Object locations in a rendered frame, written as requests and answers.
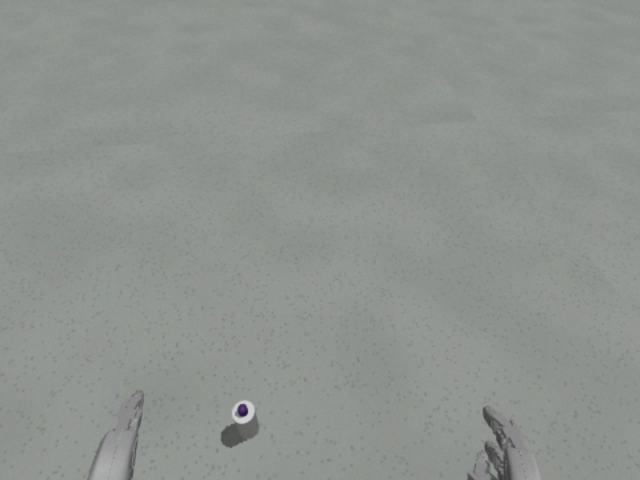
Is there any right robot hand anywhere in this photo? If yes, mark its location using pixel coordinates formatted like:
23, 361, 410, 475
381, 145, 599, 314
467, 406, 543, 480

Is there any left robot hand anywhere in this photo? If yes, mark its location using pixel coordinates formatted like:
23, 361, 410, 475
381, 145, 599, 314
87, 390, 144, 480

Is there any bottle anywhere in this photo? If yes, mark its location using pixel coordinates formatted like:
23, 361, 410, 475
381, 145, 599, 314
232, 400, 259, 439

